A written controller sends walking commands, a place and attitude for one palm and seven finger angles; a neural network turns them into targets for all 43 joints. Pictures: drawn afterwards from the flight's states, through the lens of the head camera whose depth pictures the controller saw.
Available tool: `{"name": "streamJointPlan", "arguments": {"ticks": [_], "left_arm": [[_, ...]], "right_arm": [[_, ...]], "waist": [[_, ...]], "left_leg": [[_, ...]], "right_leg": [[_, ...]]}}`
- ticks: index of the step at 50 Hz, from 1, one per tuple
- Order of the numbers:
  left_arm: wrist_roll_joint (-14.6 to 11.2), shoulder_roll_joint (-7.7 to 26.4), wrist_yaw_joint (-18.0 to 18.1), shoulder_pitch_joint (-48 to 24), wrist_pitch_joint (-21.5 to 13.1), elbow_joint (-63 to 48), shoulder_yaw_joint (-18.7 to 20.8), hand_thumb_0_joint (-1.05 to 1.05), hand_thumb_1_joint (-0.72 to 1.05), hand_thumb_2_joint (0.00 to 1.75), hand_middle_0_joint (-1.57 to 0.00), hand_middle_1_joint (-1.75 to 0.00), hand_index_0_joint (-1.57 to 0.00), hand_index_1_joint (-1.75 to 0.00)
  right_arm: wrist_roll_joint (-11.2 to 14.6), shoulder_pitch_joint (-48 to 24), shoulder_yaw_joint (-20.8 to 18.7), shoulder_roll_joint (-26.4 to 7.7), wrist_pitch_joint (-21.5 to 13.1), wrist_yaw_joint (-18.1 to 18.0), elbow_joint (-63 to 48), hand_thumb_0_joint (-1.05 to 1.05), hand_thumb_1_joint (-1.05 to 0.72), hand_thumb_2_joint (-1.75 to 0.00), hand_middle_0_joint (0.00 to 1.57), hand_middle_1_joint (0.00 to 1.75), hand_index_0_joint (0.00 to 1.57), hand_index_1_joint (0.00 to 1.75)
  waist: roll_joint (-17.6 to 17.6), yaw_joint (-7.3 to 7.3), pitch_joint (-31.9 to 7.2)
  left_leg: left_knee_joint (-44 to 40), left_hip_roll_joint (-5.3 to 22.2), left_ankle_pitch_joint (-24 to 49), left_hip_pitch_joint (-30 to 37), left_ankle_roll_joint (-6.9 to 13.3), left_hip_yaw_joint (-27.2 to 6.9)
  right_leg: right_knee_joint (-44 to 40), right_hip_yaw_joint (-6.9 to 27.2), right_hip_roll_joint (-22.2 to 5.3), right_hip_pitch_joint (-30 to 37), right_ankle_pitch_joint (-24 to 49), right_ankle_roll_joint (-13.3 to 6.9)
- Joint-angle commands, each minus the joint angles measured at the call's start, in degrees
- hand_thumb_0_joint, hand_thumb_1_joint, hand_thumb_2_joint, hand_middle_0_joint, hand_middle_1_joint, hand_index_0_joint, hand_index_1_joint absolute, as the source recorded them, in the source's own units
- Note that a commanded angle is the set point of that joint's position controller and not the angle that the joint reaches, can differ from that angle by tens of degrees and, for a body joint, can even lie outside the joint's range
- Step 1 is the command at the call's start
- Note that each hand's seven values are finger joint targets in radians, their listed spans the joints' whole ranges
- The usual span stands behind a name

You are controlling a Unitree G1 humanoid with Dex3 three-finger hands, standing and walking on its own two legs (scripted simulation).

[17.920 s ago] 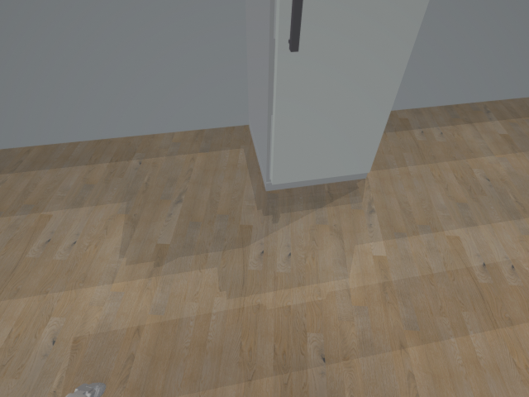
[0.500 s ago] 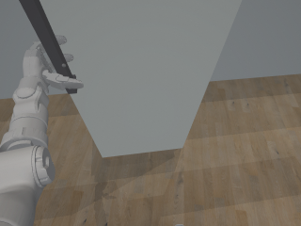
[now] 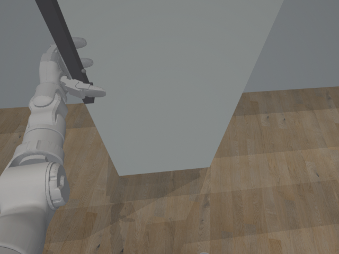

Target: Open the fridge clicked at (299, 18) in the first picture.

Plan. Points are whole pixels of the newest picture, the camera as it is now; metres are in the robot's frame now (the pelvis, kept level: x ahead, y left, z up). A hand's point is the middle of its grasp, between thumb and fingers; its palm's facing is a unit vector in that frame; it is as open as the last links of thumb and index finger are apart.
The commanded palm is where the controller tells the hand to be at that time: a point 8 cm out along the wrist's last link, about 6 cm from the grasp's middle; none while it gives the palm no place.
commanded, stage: slide the fingers in behind the handle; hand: left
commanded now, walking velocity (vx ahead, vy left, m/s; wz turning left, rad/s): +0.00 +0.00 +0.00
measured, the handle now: (55, 9) +0.54 +0.21 +0.27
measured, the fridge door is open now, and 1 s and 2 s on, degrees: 0 0 4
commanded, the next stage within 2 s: grip the handle and tug to test in 0.22 s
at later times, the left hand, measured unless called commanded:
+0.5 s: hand (83, 71) +0.49 +0.19 +0.16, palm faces +0.08 -1.00 +0.00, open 13.3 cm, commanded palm +0.46 +0.23 +0.15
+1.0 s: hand (83, 71) +0.49 +0.19 +0.15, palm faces +0.07 -1.00 +0.00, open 5.7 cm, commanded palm +0.46 +0.23 +0.15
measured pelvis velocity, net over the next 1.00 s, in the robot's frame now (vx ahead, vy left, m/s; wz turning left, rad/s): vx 0.00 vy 0.00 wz -0.01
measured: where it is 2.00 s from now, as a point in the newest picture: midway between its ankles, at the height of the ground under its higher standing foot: outside the picture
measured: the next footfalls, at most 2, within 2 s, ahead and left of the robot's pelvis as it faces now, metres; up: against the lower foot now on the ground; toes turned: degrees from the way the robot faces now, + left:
none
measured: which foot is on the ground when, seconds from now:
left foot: down 0.00-1.00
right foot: down 0.00-1.00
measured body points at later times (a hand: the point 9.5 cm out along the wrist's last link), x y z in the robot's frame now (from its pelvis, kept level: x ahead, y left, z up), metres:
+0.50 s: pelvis +0.01 +0.00 +0.00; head +0.07 +0.00 +0.45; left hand +0.48 +0.24 +0.16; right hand +0.05 -0.27 -0.12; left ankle -0.02 +0.12 -0.72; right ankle +0.01 -0.13 -0.72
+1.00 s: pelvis +0.00 +0.00 +0.00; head +0.07 +0.00 +0.45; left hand +0.48 +0.24 +0.16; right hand +0.04 -0.27 -0.12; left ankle -0.02 +0.12 -0.72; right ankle +0.01 -0.13 -0.72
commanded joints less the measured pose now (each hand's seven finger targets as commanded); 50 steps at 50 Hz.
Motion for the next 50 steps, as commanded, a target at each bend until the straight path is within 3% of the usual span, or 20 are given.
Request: {"name": "streamJointPlan", "arguments": {"ticks": [1,6,9,11,13,16,22,25,28,29,30,34,36,39,43,44,45,46,48,50], "left_arm": [[-0.1,8.2,0.0,-31.2,-4.2,-13.9,-1.4,0.00,-0.50,0.30,-0.30,-1.20,-0.30,-1.20],[-0.3,6.6,0.0,-30.4,-4.1,-13.9,-2.4,0.00,-0.50,0.30,-0.30,-1.20,-0.30,-1.20],[-0.1,9.2,0.0,-30.9,-4.0,-13.1,-0.7,0.00,-0.50,0.30,-0.30,-1.20,-0.30,-1.20],[-0.2,8.2,-0.3,-30.1,-4.2,-14.5,-1.1,0.00,-0.50,0.30,-0.30,-1.20,-0.30,-1.20],[-0.3,6.7,-0.4,-29.6,-3.9,-14.6,-2.3,0.00,-0.50,0.30,-0.30,-1.20,-0.30,-1.20],[-0.7,8.9,-0.4,-28.2,-3.8,-14.4,-0.2,0.00,-0.50,0.30,-0.30,-1.20,-0.30,-1.20],[-0.8,9.7,-0.8,-28.2,-3.3,-13.8,0.1,0.00,-0.22,0.42,-0.33,-1.24,-0.33,-1.24],[-0.6,11.4,-0.8,-27.7,-3.4,-14.4,1.4,0.00,-0.08,0.48,-0.35,-1.26,-0.35,-1.26],[-0.9,9.4,-1.1,-28.2,-3.3,-14.8,-0.1,0.00,0.06,0.54,-0.36,-1.28,-0.36,-1.28],[-0.8,10.7,-0.9,-27.1,-3.4,-14.4,1.0,0.00,0.11,0.56,-0.36,-1.29,-0.36,-1.29],[-0.7,10.1,-1.0,-28.4,-3.5,-14.9,0.1,0.00,0.15,0.58,-0.37,-1.29,-0.37,-1.29],[-0.7,10.2,-1.2,-28.0,-3.5,-13.5,0.1,0.00,0.34,0.66,-0.39,-1.32,-0.39,-1.32],[-0.5,10.9,-1.2,-28.2,-3.4,-12.9,0.7,0.00,0.43,0.70,-0.40,-1.33,-0.40,-1.33],[-0.4,11.9,-1.2,-27.6,-3.7,-13.2,1.5,0.00,0.57,0.76,-0.42,-1.35,-0.42,-1.35],[-0.7,13.2,-1.5,-27.3,-3.3,-10.7,2.5,0.00,0.76,0.84,-0.44,-1.38,-0.44,-1.38],[-0.7,14.8,-1.5,-27.3,-3.7,-11.8,3.7,0.00,0.81,0.86,-0.44,-1.39,-0.44,-1.39],[-0.6,13.2,-1.7,-27.1,-3.7,-11.7,2.4,0.00,0.85,0.88,-0.44,-1.39,-0.44,-1.39],[-0.6,14.1,-1.8,-27.9,-3.9,-12.7,3.1,0.00,0.90,0.90,-0.45,-1.40,-0.45,-1.40],[-0.5,13.9,-1.8,-28.0,-4.4,-13.9,2.8,0.00,0.90,0.90,-0.45,-1.40,-0.45,-1.40],[-0.8,14.3,-1.6,-26.1,-4.4,-13.3,3.5,0.00,0.90,0.90,-0.45,-1.40,-0.45,-1.40]], "right_arm": [[-0.2,5.2,-3.5,-8.7,-1.9,-0.4,-3.8,0.00,-0.90,-0.90,0.20,0.30,0.20,0.30],[-0.1,4.7,-3.6,-8.6,-2.1,-0.2,-3.6,0.00,-0.90,-0.90,0.20,0.30,0.20,0.30],[-0.2,5.2,-3.5,-8.9,-2.0,-0.4,-3.5,0.00,-0.90,-0.90,0.20,0.30,0.20,0.30],[-0.2,4.6,-3.5,-8.5,-2.1,-0.2,-4.0,0.00,-0.90,-0.90,0.20,0.30,0.20,0.30],[0.0,4.5,-3.5,-8.3,-2.0,-0.2,-4.0,0.00,-0.90,-0.90,0.20,0.30,0.20,0.30],[-0.1,4.5,-3.6,-8.6,-1.9,-0.2,-3.9,0.00,-0.90,-0.90,0.20,0.30,0.20,0.30],[0.0,4.2,-3.4,-8.6,-1.6,-0.4,-4.2,0.00,-0.90,-0.90,0.20,0.30,0.20,0.30],[0.0,4.1,-3.3,-8.6,-1.3,-0.6,-4.4,0.00,-0.90,-0.90,0.20,0.30,0.20,0.30],[0.1,4.0,-3.4,-8.5,-1.4,-0.5,-4.5,0.00,-0.90,-0.90,0.20,0.30,0.20,0.30],[0.0,4.2,-3.5,-8.6,-1.2,-0.6,-4.6,0.00,-0.90,-0.90,0.20,0.30,0.20,0.30],[0.0,4.0,-3.3,-8.5,-1.3,-0.5,-4.6,0.00,-0.90,-0.90,0.20,0.30,0.20,0.30],[0.0,4.1,-3.3,-8.7,-1.2,-0.8,-4.5,0.00,-0.90,-0.90,0.20,0.30,0.20,0.30],[0.1,4.0,-3.3,-8.7,-1.2,-0.8,-4.5,0.00,-0.90,-0.90,0.20,0.30,0.20,0.30],[-0.1,4.4,-3.3,-8.9,-1.1,-0.8,-4.6,0.00,-0.90,-0.90,0.20,0.30,0.20,0.30],[0.0,4.5,-3.3,-9.1,-1.0,-0.9,-4.5,0.00,-0.90,-0.90,0.20,0.30,0.20,0.30],[-0.1,4.7,-3.3,-9.2,-0.9,-1.0,-4.6,0.00,-0.90,-0.90,0.20,0.30,0.20,0.30],[0.0,4.3,-3.2,-8.9,-0.9,-0.9,-4.9,0.00,-0.90,-0.90,0.20,0.30,0.20,0.30],[-0.1,4.5,-3.3,-9.0,-1.0,-0.9,-4.8,0.00,-0.90,-0.90,0.20,0.30,0.20,0.30],[0.0,4.3,-3.2,-8.8,-0.8,-0.9,-5.1,0.00,-0.90,-0.90,0.20,0.30,0.20,0.30],[0.0,4.4,-3.4,-8.8,-0.7,-0.9,-5.2,0.00,-0.90,-0.90,0.20,0.30,0.20,0.30]], "waist": [[3.8,-2.15,-21.9],[3.3,-2.28,-21.7],[0.9,-2.25,-21.0],[3.9,-1.63,-22.8],[3.5,-1.89,-21.9],[2.5,-1.32,-22.6],[0.9,-1.38,-21.2],[3.0,-0.91,-22.3],[1.7,-1.55,-22.0],[1.5,-1.07,-22.1],[3.2,-1.47,-22.3],[0.7,-1.85,-20.6],[2.7,-1.57,-20.6],[2.5,-1.14,-22.4],[-0.1,-1.48,-20.6],[0.1,-1.04,-21.6],[1.8,-1.14,-21.8],[1.6,-1.17,-22.2],[3.4,-0.95,-22.8],[1.6,-0.74,-22.7]], "left_leg": [[-4.1,-1.7,20.2,13.0,0.9,-2.6],[-3.6,-1.7,20.9,13.1,1.0,-2.3],[-3.7,-1.8,20.0,11.3,1.3,-2.4],[-3.5,-2.0,21.7,12.8,1.1,-2.2],[-3.5,-1.8,22.3,12.9,1.0,-2.3],[-3.2,-1.9,22.7,12.3,1.2,-1.9],[-3.8,-2.3,20.0,10.1,1.4,-1.5],[-3.7,-2.3,21.0,10.4,1.5,-1.4],[-3.8,-2.3,20.7,10.8,1.6,-1.3],[-3.7,-2.3,20.9,10.3,1.6,-1.3],[-3.9,-2.3,20.9,10.9,1.5,-1.3],[-4.0,-2.2,19.4,9.8,1.7,-1.3],[-4.0,-2.4,18.5,9.8,1.6,-1.2],[-3.9,-2.4,19.9,10.2,1.6,-1.4],[-4.1,-2.4,17.5,7.9,1.8,-1.0],[-4.1,-2.4,18.3,8.0,1.8,-1.2],[-4.2,-2.5,18.4,8.4,1.7,-0.9],[-4.0,-2.4,18.9,8.8,1.7,-0.9],[-4.0,-2.4,19.5,9.5,1.5,-1.0],[-4.0,-2.2,20.1,9.1,1.6,-1.0]], "right_leg": [[-1.6,0.5,3.2,8.1,17.1,-2.0],[-1.6,0.5,3.2,8.1,18.2,-1.9],[-1.6,0.5,3.1,9.3,18.3,-2.0],[-1.2,0.7,3.1,9.5,19.5,-2.0],[-1.3,0.4,3.2,9.0,19.5,-2.0],[-1.3,0.7,3.2,10.6,21.1,-2.0],[-1.6,0.7,3.1,11.7,20.6,-1.8],[-1.5,1.0,3.0,12.3,21.4,-1.9],[-1.8,0.9,3.1,12.1,21.5,-1.8],[-1.7,0.9,3.0,12.7,21.4,-1.9],[-1.7,1.0,3.0,12.2,21.5,-1.9],[-2.0,0.9,3.0,11.9,20.2,-1.8],[-2.1,1.2,3.0,11.2,19.5,-1.9],[-1.7,1.1,3.0,12.2,20.4,-2.0],[-2.2,1.4,3.0,12.4,19.8,-1.6],[-2.0,1.4,2.9,13.4,20.3,-1.8],[-2.0,1.5,2.9,13.0,20.5,-1.7],[-1.9,1.5,2.9,13.0,21.0,-1.7],[-1.7,1.4,3.0,12.9,21.0,-1.8],[-1.7,1.2,3.1,13.4,21.3,-1.8]]}}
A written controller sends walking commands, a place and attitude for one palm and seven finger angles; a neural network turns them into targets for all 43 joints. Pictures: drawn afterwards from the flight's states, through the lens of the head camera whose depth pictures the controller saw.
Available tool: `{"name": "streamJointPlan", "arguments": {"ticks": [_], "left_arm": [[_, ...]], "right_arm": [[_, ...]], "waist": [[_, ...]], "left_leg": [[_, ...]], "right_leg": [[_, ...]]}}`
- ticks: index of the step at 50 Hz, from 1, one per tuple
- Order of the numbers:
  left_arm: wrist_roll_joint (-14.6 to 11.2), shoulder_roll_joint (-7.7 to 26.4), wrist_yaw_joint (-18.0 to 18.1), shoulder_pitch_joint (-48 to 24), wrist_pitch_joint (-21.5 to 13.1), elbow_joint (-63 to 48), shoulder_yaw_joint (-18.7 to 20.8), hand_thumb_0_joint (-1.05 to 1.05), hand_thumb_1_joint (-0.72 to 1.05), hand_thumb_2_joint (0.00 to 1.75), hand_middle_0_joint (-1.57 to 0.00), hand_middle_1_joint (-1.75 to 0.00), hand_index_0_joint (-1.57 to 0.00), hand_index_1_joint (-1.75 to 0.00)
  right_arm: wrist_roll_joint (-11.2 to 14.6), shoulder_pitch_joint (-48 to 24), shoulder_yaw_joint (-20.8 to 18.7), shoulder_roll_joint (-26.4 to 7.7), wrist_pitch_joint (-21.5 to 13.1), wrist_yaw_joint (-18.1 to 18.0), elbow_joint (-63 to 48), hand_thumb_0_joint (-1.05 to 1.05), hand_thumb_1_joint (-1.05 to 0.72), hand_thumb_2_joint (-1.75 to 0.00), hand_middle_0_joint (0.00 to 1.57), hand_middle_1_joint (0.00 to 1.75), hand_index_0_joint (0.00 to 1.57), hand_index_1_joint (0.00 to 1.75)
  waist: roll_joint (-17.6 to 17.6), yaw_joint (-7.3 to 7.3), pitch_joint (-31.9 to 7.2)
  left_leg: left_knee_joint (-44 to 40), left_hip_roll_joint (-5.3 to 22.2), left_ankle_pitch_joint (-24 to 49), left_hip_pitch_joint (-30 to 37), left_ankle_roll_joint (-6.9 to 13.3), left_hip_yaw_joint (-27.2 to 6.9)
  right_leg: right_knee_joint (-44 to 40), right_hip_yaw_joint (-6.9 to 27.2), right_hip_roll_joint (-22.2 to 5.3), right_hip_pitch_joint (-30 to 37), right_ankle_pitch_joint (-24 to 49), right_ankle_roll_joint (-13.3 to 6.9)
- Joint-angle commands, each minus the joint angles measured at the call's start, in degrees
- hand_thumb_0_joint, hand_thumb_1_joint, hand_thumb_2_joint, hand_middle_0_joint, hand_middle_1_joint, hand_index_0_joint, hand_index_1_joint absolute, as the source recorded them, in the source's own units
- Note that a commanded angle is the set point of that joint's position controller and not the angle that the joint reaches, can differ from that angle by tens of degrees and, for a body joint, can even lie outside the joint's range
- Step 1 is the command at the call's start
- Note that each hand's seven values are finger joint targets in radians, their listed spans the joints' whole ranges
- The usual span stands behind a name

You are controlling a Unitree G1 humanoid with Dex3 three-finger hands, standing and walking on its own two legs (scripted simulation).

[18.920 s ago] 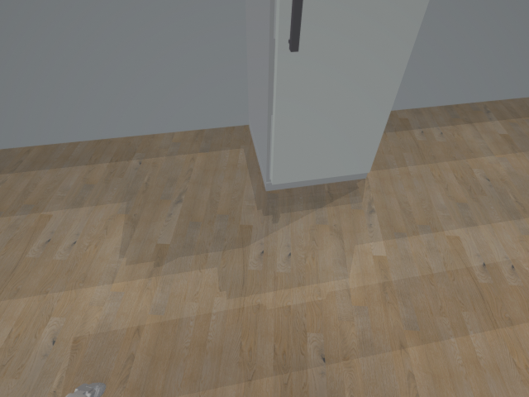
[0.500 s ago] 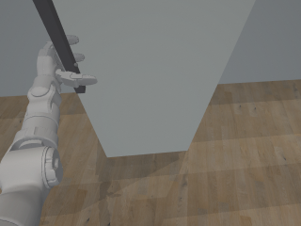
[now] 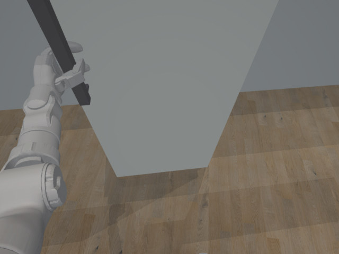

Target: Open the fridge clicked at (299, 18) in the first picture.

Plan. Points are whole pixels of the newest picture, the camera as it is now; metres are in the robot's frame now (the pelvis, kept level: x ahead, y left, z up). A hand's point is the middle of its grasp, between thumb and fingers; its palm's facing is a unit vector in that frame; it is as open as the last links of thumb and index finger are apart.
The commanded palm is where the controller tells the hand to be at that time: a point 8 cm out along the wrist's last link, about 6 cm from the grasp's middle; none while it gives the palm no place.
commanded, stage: grip the handle and tug to test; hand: left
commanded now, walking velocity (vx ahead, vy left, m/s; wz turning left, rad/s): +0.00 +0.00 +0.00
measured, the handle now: (49, 11) +0.53 +0.22 +0.27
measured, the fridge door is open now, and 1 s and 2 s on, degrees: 0 4 37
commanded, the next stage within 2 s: pull the door a little, standing still in 0.74 s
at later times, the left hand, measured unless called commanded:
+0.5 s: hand (79, 73) +0.49 +0.19 +0.15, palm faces +0.09 -1.00 +0.00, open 5.7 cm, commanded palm +0.44 +0.23 +0.15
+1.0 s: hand (79, 84) +0.45 +0.18 +0.15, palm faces +0.09 -1.00 +0.00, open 5.7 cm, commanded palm +0.40 +0.24 +0.15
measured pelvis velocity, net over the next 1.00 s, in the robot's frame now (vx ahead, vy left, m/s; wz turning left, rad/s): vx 0.02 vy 0.00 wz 0.00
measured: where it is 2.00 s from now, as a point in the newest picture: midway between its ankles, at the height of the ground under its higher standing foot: outside the picture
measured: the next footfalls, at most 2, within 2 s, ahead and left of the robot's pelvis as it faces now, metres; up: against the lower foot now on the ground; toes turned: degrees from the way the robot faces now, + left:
left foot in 2.00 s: -0.04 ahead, +0.03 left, +0.00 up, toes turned +15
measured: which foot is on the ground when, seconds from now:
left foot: down 0.00-1.00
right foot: down 0.00-1.00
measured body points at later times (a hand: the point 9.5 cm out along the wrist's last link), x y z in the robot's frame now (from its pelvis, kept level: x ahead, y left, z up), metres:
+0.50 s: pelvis +0.00 +0.00 +0.00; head +0.06 +0.00 +0.45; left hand +0.48 +0.25 +0.16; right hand +0.04 -0.26 -0.12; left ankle -0.02 +0.12 -0.72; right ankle +0.01 -0.13 -0.72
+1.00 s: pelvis +0.02 +0.00 +0.01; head +0.05 -0.01 +0.46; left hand +0.44 +0.24 +0.16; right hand +0.14 -0.25 -0.10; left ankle -0.02 +0.12 -0.72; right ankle +0.01 -0.13 -0.72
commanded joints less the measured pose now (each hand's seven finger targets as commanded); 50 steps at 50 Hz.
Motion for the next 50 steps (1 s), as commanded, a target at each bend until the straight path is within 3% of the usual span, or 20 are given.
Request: {"name": "streamJointPlan", "arguments": {"ticks": [1,4,6,8,11,15,19,21,26,27,28,31,33,34,36,42,43,44,45,50], "left_arm": [[-1.1,11.9,-0.2,-28.0,-4.6,-14.2,0.6,0.00,0.90,0.90,-0.45,-1.40,-0.45,-1.40],[-1.0,14.4,0.0,-25.6,-4.4,-13.7,2.9,0.00,0.90,0.90,-0.45,-1.40,-0.45,-1.40],[-0.9,13.0,-0.2,-27.0,-4.2,-13.2,1.4,0.00,0.90,0.90,-0.45,-1.40,-0.45,-1.40],[-0.9,12.7,-0.3,-26.6,-4.3,-14.0,1.4,0.00,0.90,0.90,-0.45,-1.40,-0.45,-1.40],[-0.9,13.7,-0.1,-26.3,-4.2,-13.3,2.2,0.00,0.90,0.90,-0.45,-1.40,-0.45,-1.40],[-0.8,12.5,0.1,-27.7,-4.2,-14.3,1.2,0.00,0.90,0.90,-0.45,-1.40,-0.45,-1.40],[-1.1,11.5,0.3,-24.7,-4.4,-16.3,1.0,0.00,0.90,0.90,-0.45,-1.40,-0.45,-1.40],[-1.5,8.3,0.2,-22.7,-4.0,-19.2,-1.2,0.00,0.90,0.90,-0.45,-1.40,-0.45,-1.40],[-2.3,6.6,0.8,-19.0,-2.4,-23.4,-1.9,0.00,0.90,0.90,-0.45,-1.40,-0.45,-1.40],[-2.5,5.0,0.7,-17.8,-1.8,-24.4,-2.9,0.00,0.90,0.90,-0.45,-1.40,-0.45,-1.40],[-2.5,5.9,0.9,-16.7,-1.5,-25.5,-1.9,0.00,0.90,0.90,-0.45,-1.40,-0.45,-1.40],[-2.9,5.2,1.1,-11.9,-0.2,-28.8,-1.8,0.00,0.90,0.90,-0.45,-1.40,-0.45,-1.40],[-3.1,3.1,1.2,-11.7,0.9,-30.7,-3.5,0.00,0.90,0.90,-0.45,-1.40,-0.45,-1.40],[-3.2,4.3,1.5,-10.1,1.1,-31.8,-2.2,0.00,0.90,0.90,-0.45,-1.40,-0.45,-1.40],[-3.1,3.1,1.5,-7.9,2.1,-34.2,-2.9,0.00,0.90,0.90,-0.45,-1.40,-0.45,-1.40],[-2.8,2.8,2.3,-8.0,4.2,-38.0,-3.1,0.00,0.90,0.90,-0.45,-1.40,-0.45,-1.40],[-2.4,5.4,2.5,-13.0,4.2,-37.0,-2.1,0.00,0.90,0.90,-0.45,-1.40,-0.45,-1.40],[-1.9,8.8,2.8,-13.5,4.1,-35.5,0.5,0.00,0.90,0.90,-0.45,-1.40,-0.45,-1.40],[-1.8,7.3,2.6,-13.1,3.9,-36.9,-0.6,0.00,0.90,0.90,-0.45,-1.40,-0.45,-1.40],[-3.1,3.9,1.8,-3.4,3.3,-38.7,-1.6,0.00,0.90,0.90,-0.45,-1.40,-0.45,-1.40]], "right_arm": [[0.0,4.8,-3.5,-8.5,-1.4,-0.7,-4.5,0.00,-0.90,-0.90,0.20,0.30,0.20,0.30],[0.0,4.9,-3.6,-8.8,-1.3,-0.8,-4.5,0.00,-0.90,-0.90,0.20,0.30,0.20,0.30],[0.1,4.6,-3.4,-8.7,-1.3,-0.8,-4.4,0.00,-0.90,-0.90,0.20,0.30,0.20,0.30],[0.1,4.6,-3.6,-8.6,-1.4,-0.8,-4.6,0.00,-0.90,-0.90,0.20,0.30,0.20,0.30],[0.1,4.8,-3.5,-8.8,-1.3,-0.9,-4.5,0.00,-0.90,-0.90,0.20,0.30,0.20,0.30],[0.0,4.8,-3.5,-8.5,-1.5,-0.8,-4.5,0.00,-0.90,-0.90,0.20,0.30,0.20,0.30],[-0.1,4.9,-3.7,-8.6,-1.6,-0.6,-4.7,0.00,-0.90,-0.90,0.20,0.30,0.20,0.30],[0.2,3.8,-3.8,-8.1,-1.7,-0.2,-5.3,0.00,-0.90,-0.90,0.20,0.30,0.20,0.30],[0.5,3.2,-4.2,-8.2,-1.7,0.0,-5.5,0.00,-0.90,-0.90,0.20,0.30,0.20,0.30],[0.5,2.5,-4.2,-8.0,-1.8,0.0,-5.9,0.00,-0.90,-0.90,0.20,0.30,0.20,0.30],[0.5,2.5,-4.3,-8.0,-1.8,0.0,-5.8,0.00,-0.90,-0.90,0.20,0.30,0.20,0.30],[0.8,1.6,-4.3,-7.8,-1.6,0.2,-6.4,0.00,-0.90,-0.90,0.20,0.30,0.20,0.30],[0.9,0.9,-4.3,-7.5,-1.6,0.2,-6.6,0.00,-0.90,-0.90,0.20,0.30,0.20,0.30],[0.8,0.8,-4.3,-7.6,-1.5,0.0,-6.8,0.00,-0.90,-0.90,0.20,0.30,0.20,0.30],[1.0,0.0,-4.4,-7.2,-1.4,0.0,-7.1,0.00,-0.90,-0.90,0.20,0.30,0.20,0.30],[0.9,-1.8,-4.1,-6.7,-1.2,-0.6,-7.1,0.00,-0.90,-0.90,0.20,0.30,0.20,0.30],[0.9,-1.8,-3.9,-7.0,-1.0,-1.0,-6.3,0.00,-0.90,-0.90,0.20,0.30,0.20,0.30],[0.6,-1.5,-3.8,-7.3,-0.7,-1.4,-6.0,0.00,-0.90,-0.90,0.20,0.30,0.20,0.30],[0.6,-2.3,-3.6,-6.7,-0.8,-1.4,-6.7,0.00,-0.90,-0.90,0.20,0.30,0.20,0.30],[0.9,-4.9,-3.2,-6.0,-1.3,-1.1,-8.5,0.00,-0.90,-0.90,0.20,0.30,0.20,0.30]], "waist": [[2.4,-0.60,-22.8],[1.5,0.17,-22.2],[0.8,-0.64,-20.3],[2.5,-0.25,-21.7],[0.8,-0.26,-21.4],[3.1,-0.36,-21.7],[1.6,0.34,-23.7],[4.4,0.67,-24.5],[2.2,1.25,-23.8],[3.3,1.51,-23.8],[3.7,1.94,-24.2],[3.1,2.93,-24.3],[2.0,2.59,-22.6],[1.2,3.13,-22.8],[1.9,3.46,-23.1],[0.5,3.18,-21.5],[-0.1,2.03,-19.9],[-0.1,2.42,-19.3],[1.9,2.82,-20.8],[1.1,5.24,-22.1]], "left_leg": [[-3.8,-2.6,20.7,9.6,1.7,-1.3],[-3.8,-2.5,20.5,8.9,1.8,-1.0],[-4.2,-2.5,19.2,8.2,1.8,-1.1],[-4.1,-2.5,19.5,9.3,1.7,-0.9],[-4.3,-2.4,19.3,8.4,1.8,-1.0],[-4.1,-2.4,19.8,9.9,1.6,-1.3],[-3.9,-2.3,23.0,11.0,1.6,-1.5],[-3.7,-2.1,25.3,13.3,1.4,-1.1],[-4.0,-1.7,28.4,14.2,1.3,-1.3],[-4.1,-1.7,28.6,14.4,1.2,-1.1],[-4.1,-1.7,29.5,14.9,1.2,-1.1],[-4.2,-1.4,33.9,15.7,1.3,-0.9],[-4.6,-1.5,33.4,15.5,1.3,-0.7],[-4.6,-1.5,34.4,15.3,1.6,-0.6],[-4.8,-1.5,35.9,16.4,1.5,-0.3],[-5.4,-1.8,36.7,17.2,1.6,-0.2],[-5.6,-1.8,34.3,16.6,1.7,-0.4],[-5.6,-2.1,32.9,16.0,1.9,-0.2],[-5.9,-2.4,33.2,16.5,1.9,-0.2],[-6.6,-2.2,34.9,17.1,1.5,-0.1]], "right_leg": [[-1.5,0.9,2.7,13.0,21.5,-1.6],[-1.6,0.9,2.7,13.9,21.5,-1.7],[-1.9,0.9,2.7,12.9,20.7,-1.6],[-1.9,1.0,2.7,12.9,20.6,-1.7],[-1.9,1.0,2.7,13.4,20.7,-1.6],[-1.9,0.9,2.7,12.2,20.0,-1.6],[-1.4,0.5,2.8,13.8,21.9,-1.8],[-1.5,0.6,2.9,13.1,23.0,-1.8],[-1.7,0.2,3.1,14.2,24.5,-1.8],[-1.7,0.2,3.0,14.5,24.7,-1.8],[-1.7,0.2,3.0,15.0,25.4,-1.9],[-1.8,0.1,3.0,16.8,28.1,-1.8],[-2.2,0.0,2.9,17.3,28.7,-1.8],[-2.1,0.0,2.9,18.6,29.6,-1.8],[-2.3,0.1,2.8,19.1,30.9,-1.7],[-2.9,0.1,2.5,20.3,32.8,-1.6],[-3.2,0.2,2.4,19.4,32.2,-1.6],[-3.3,0.5,2.2,19.8,31.8,-1.6],[-3.2,0.7,2.1,20.3,31.8,-1.7],[-2.9,0.2,1.9,23.2,32.3,-2.0]]}}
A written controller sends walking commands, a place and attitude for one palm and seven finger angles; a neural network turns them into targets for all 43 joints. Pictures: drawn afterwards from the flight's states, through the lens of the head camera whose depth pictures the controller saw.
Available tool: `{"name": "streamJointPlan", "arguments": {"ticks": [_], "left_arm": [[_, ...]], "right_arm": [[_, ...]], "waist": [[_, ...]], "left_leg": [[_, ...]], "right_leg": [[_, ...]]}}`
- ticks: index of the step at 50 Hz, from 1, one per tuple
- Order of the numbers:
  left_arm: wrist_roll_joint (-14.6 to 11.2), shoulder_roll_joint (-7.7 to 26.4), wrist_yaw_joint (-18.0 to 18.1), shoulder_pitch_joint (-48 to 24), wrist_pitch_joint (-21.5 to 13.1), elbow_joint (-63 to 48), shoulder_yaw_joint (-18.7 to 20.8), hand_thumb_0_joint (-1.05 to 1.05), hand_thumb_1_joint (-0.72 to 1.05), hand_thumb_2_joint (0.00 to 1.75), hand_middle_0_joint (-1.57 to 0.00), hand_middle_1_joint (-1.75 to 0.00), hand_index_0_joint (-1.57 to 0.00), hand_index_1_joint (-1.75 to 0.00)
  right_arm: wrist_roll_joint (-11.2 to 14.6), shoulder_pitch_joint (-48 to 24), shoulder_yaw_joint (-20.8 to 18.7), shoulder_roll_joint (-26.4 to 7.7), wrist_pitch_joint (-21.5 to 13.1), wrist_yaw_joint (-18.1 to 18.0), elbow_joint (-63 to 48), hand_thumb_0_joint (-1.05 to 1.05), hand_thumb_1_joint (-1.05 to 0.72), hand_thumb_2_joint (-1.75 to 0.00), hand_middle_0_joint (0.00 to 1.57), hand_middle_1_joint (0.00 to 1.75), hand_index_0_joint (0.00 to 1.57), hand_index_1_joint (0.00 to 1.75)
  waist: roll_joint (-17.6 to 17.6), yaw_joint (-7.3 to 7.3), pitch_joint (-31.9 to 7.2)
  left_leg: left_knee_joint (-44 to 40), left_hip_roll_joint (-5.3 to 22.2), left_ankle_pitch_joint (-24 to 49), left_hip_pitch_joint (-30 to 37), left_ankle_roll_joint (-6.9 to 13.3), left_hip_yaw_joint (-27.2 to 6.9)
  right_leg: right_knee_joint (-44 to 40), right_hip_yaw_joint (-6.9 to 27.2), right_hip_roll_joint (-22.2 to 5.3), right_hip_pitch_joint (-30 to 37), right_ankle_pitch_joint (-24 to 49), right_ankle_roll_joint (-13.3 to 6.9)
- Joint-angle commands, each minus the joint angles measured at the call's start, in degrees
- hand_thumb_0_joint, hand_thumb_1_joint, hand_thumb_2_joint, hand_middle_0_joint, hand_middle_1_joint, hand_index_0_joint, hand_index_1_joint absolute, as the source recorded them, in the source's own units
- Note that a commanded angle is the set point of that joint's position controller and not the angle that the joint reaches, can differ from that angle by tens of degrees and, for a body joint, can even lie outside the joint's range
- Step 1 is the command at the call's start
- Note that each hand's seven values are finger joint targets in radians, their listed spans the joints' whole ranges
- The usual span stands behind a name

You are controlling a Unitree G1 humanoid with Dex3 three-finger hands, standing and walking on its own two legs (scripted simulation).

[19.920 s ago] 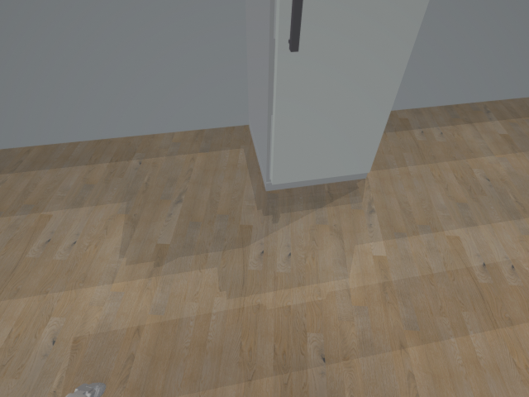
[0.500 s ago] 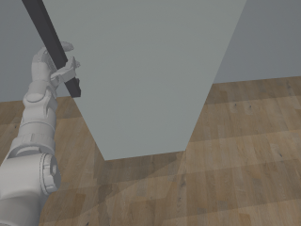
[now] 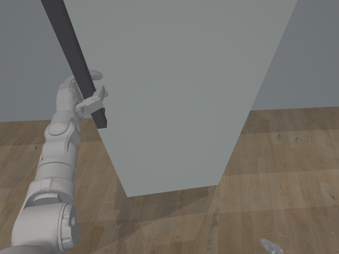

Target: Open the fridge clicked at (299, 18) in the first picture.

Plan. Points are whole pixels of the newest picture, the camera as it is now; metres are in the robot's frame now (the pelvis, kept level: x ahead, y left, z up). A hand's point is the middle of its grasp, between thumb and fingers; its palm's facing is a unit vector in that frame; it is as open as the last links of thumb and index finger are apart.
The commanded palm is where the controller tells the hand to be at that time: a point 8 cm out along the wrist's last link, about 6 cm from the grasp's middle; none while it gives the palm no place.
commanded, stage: pull the door a little, standing still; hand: left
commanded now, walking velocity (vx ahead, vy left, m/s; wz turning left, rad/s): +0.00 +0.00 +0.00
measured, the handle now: (74, 43) +0.47 +0.21 +0.26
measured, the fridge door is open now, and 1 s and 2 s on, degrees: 4 37 76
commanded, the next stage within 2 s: walk backward, drawing the door open in 0.12 s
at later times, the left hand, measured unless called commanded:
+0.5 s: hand (104, 137) +0.32 +0.15 +0.14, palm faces +0.13 -0.98 -0.14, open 6.4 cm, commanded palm +0.29 +0.20 +0.14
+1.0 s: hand (151, 205) +0.19 +0.04 +0.14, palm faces +0.15 -0.98 -0.13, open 6.8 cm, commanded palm +0.15 +0.09 +0.14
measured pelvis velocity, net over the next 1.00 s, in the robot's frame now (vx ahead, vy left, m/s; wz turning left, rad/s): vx -0.10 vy -0.11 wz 0.19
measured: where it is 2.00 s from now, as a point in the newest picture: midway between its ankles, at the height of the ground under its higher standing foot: outside the picture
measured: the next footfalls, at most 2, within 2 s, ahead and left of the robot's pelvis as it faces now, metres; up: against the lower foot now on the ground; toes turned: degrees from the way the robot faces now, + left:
left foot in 1.00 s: -0.06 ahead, +0.03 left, +0.00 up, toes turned +15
right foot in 1.24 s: -0.02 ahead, -0.34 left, +0.00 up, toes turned +23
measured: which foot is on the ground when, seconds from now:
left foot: down 0.00-0.80, up 0.82-0.98, down 1.00-1.00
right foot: down 0.00-0.98, up 1.00-1.00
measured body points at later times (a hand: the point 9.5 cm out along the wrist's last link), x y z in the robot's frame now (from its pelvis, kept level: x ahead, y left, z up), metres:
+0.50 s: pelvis -0.03 +0.00 +0.01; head -0.01 -0.02 +0.46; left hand +0.31 +0.20 +0.15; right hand +0.13 -0.24 -0.09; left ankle -0.04 +0.13 -0.73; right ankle -0.01 -0.13 -0.73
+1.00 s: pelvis -0.10 -0.11 -0.02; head -0.07 -0.11 +0.43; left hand +0.18 +0.09 +0.14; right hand +0.07 -0.32 -0.12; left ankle -0.10 +0.02 -0.74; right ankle -0.01 -0.13 -0.73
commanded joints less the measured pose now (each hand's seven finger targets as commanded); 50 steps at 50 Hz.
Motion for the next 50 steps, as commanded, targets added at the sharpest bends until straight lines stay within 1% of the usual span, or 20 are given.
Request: {"name": "streamJointPlan", "arguments": {"ticks": [1,9,11,12,13,14,17,21,25,30,33,36,39,41,44,46,47,48,49,50], "left_arm": [[-1.4,12.5,-1.2,-18.7,-5.3,-17.9,2.4,0.00,0.90,0.90,-0.45,-1.40,-0.45,-1.40],[-3.5,8.7,-1.1,-1.2,-3.3,-31.9,1.6,0.00,0.90,0.90,-0.45,-1.40,-0.45,-1.40],[-3.8,8.3,-0.5,0.1,-2.1,-38.8,1.4,0.00,0.90,0.90,-0.45,-1.40,-0.45,-1.40],[4.3,19.3,5.0,-11.2,-5.5,-40.4,1.4,0.00,0.90,0.90,-0.45,-1.40,-0.45,-1.40],[4.5,11.5,7.3,-3.6,-5.6,-33.7,-1.8,0.00,0.90,0.90,-0.45,-1.40,-0.45,-1.40],[5.0,10.5,8.7,-0.6,-6.0,-35.3,-2.5,0.00,0.90,0.90,-0.45,-1.40,-0.45,-1.40],[5.4,6.2,10.5,4.0,-6.8,-39.9,-6.3,0.00,0.90,0.90,-0.45,-1.40,-0.45,-1.40],[5.8,5.5,11.6,6.7,-7.2,-46.9,-7.1,0.00,0.90,0.90,-0.45,-1.40,-0.45,-1.40],[5.9,3.7,12.1,9.5,-6.8,-51.7,-8.7,0.00,0.90,0.90,-0.45,-1.40,-0.45,-1.40],[6.0,2.7,12.4,12.7,-5.8,-55.2,-9.2,0.00,0.90,0.90,-0.45,-1.40,-0.45,-1.40],[6.3,2.2,12.1,14.1,-5.3,-58.2,-9.7,0.00,0.90,0.90,-0.45,-1.40,-0.45,-1.40],[6.3,2.0,11.8,16.6,-4.8,-61.3,-10.1,0.00,0.90,0.90,-0.45,-1.40,-0.45,-1.40],[5.9,3.0,11.9,20.0,-3.7,-63.8,-9.5,0.00,0.90,0.90,-0.45,-1.40,-0.45,-1.40],[6.1,2.7,12.1,21.9,-3.2,-65.3,-9.4,0.00,0.90,0.90,-0.45,-1.40,-0.45,-1.40],[7.0,0.3,12.1,24.3,-2.2,-65.2,-11.5,0.00,0.90,0.90,-0.45,-1.40,-0.45,-1.40],[7.4,-1.9,11.9,22.6,-2.2,-68.7,-13.9,0.00,0.90,0.90,-0.45,-1.40,-0.45,-1.40],[6.9,-2.9,11.8,22.1,-2.2,-70.2,-15.5,0.00,0.90,0.90,-0.45,-1.40,-0.45,-1.40],[6.1,-3.6,11.6,20.8,-2.4,-71.8,-17.4,0.00,0.90,0.90,-0.45,-1.40,-0.45,-1.40],[5.9,-4.1,10.9,20.8,-3.3,-73.5,-19.1,0.00,0.90,0.90,-0.45,-1.40,-0.45,-1.40],[8.4,-3.1,10.6,20.0,-4.6,-74.2,-18.2,0.00,0.90,0.90,-0.45,-1.40,-0.45,-1.40]], "right_arm": [[0.3,0.5,-3.0,-7.2,-2.1,-0.5,-7.0,0.00,-0.90,-0.90,0.20,0.30,0.20,0.30],[1.0,-4.7,-2.7,-6.5,-3.7,-0.3,-10.3,0.00,-0.90,-0.90,0.20,0.30,0.20,0.30],[1.1,-6.7,-2.3,-6.0,-4.4,-0.3,-11.0,0.00,-0.90,-0.90,0.20,0.30,0.20,0.30],[0.9,-6.4,-2.2,-6.3,-4.3,-1.8,-10.3,0.00,-0.90,-0.90,0.20,0.30,0.20,0.30],[0.0,-6.3,-2.5,-5.5,-3.9,-2.5,-8.6,0.00,-0.90,-0.90,0.20,0.30,0.20,0.30],[-0.1,-7.0,-2.9,-6.2,-3.5,-2.9,-8.7,0.00,-0.90,-0.90,0.20,0.30,0.20,0.30],[-0.9,-8.3,-2.6,-5.5,-2.5,-3.2,-8.9,0.00,-0.90,-0.90,0.20,0.30,0.20,0.30],[-1.4,-9.7,-2.4,-5.1,-1.3,-2.7,-10.1,0.00,-0.90,-0.90,0.20,0.30,0.20,0.30],[-1.8,-10.8,-1.9,-4.1,-0.5,-1.9,-11.3,0.00,-0.90,-0.90,0.20,0.30,0.20,0.30],[-2.0,-11.8,-1.7,-3.5,-0.5,-1.6,-11.3,0.00,-0.90,-0.90,0.20,0.30,0.20,0.30],[-2.0,-11.6,-2.0,-3.5,-1.0,-1.5,-10.9,0.00,-0.90,-0.90,0.20,0.30,0.20,0.30],[-1.6,-11.2,-2.4,-2.7,-1.7,-1.6,-10.5,0.00,-0.90,-0.90,0.20,0.30,0.20,0.30],[-0.7,-10.4,-3.0,-1.5,-2.7,-2.0,-9.8,0.00,-0.90,-0.90,0.20,0.30,0.20,0.30],[-1.1,-11.3,-2.3,-0.6,-3.4,-2.6,-9.8,0.00,-0.90,-0.90,0.20,0.30,0.20,0.30],[-1.9,-12.2,-2.0,-0.6,-4.8,-3.2,-9.3,0.00,-0.90,-0.90,0.20,0.30,0.20,0.30],[-2.5,-10.3,-1.2,-0.1,-5.6,-3.5,-9.5,0.00,-0.90,-0.90,0.20,0.30,0.20,0.30],[-2.5,-8.8,-0.9,-0.3,-6.1,-3.6,-9.3,0.00,-0.90,-0.90,0.20,0.30,0.20,0.30],[-2.4,-6.7,-1.2,-1.3,-6.7,-3.8,-9.0,0.00,-0.90,-0.90,0.20,0.30,0.20,0.30],[-3.2,-8.4,-2.6,-5.0,-7.3,-3.6,-10.5,0.00,-0.90,-0.90,0.20,0.30,0.20,0.30],[-4.5,-9.1,-2.4,-3.9,-7.3,-2.1,-10.6,0.00,-0.90,-0.90,0.20,0.30,0.20,0.30]], "waist": [[0.0,1.46,-21.3],[-2.3,4.32,-18.9],[0.5,4.63,-17.9],[-1.5,1.42,-9.1],[-6.6,1.08,-8.5],[-7.0,1.60,-8.4],[-3.3,0.54,-11.4],[3.1,0.03,-14.4],[4.6,-0.30,-13.4],[7.3,-0.46,-9.1],[7.0,-0.64,-8.9],[3.1,-1.08,-11.4],[-6.8,-1.16,-13.2],[-9.8,0.17,-11.6],[-10.8,1.17,-7.6],[-9.7,0.14,-6.3],[-6.1,-1.04,-5.9],[0.5,-3.37,-5.4],[17.3,-2.97,-3.0],[13.0,-0.49,-5.0]], "left_leg": [[-1.8,-2.0,34.5,8.3,1.7,-0.2],[-4.4,-1.9,31.1,8.5,1.8,0.9],[-5.3,-2.2,29.1,9.3,1.7,1.1],[-2.6,-0.4,20.9,7.6,2.6,2.8],[-1.8,-0.7,16.3,7.4,2.4,1.4],[-2.2,-0.8,15.6,7.7,2.3,0.6],[-5.6,1.3,26.1,13.0,2.4,-0.6],[-7.1,4.0,45.1,17.8,2.2,-3.0],[-8.4,5.0,46.9,16.4,2.0,-4.7],[-13.5,7.9,34.1,8.6,4.0,-10.7],[-13.1,8.1,28.9,5.6,4.7,-12.1],[-10.8,5.1,22.7,4.1,3.3,-8.4],[-1.3,-1.4,10.7,5.0,0.9,0.1],[9.6,-3.6,1.2,-1.0,0.0,2.0],[22.2,-0.7,-5.1,-6.9,0.3,0.5],[12.9,0.9,-4.3,-1.9,0.3,1.4],[4.1,1.1,0.0,3.4,0.5,0.8],[-8.4,3.7,9.2,12.5,1.8,-5.0],[-21.9,20.8,20.1,18.8,6.9,-33.5],[-25.8,27.3,17.7,16.9,11.2,-47.9]], "right_leg": [[0.6,0.1,2.0,15.0,32.8,-2.0],[-0.5,-0.1,1.6,19.4,32.2,-2.1],[-1.2,0.0,1.5,19.1,31.1,-2.2],[-6.5,4.7,-2.9,14.5,27.5,-1.7],[-8.2,5.0,-4.8,13.1,23.9,-2.0],[-8.4,4.7,-5.1,12.9,23.5,-2.3],[-4.9,1.8,-4.0,12.6,26.5,-1.2],[-0.8,-0.4,-0.9,12.8,27.9,0.1],[-0.7,-0.7,0.3,12.3,22.0,0.3],[0.5,0.3,1.5,11.4,8.5,0.5],[-1.8,1.2,1.2,13.1,8.7,0.2],[-5.0,1.3,-0.5,16.4,12.5,-0.6],[-11.7,2.5,-6.6,14.4,8.2,-3.3],[-13.7,2.1,-10.2,15.1,4.9,-6.1],[-13.1,1.6,-14.9,13.5,6.3,-10.7],[-9.5,-4.0,-13.2,11.4,12.3,-9.9],[-3.7,-5.8,-11.0,8.0,13.5,-8.6],[8.1,-6.0,-7.5,-1.5,9.1,-5.6],[23.3,-4.4,0.4,-16.7,-8.4,-0.1],[35.6,7.7,0.8,-14.5,-8.0,1.9]]}}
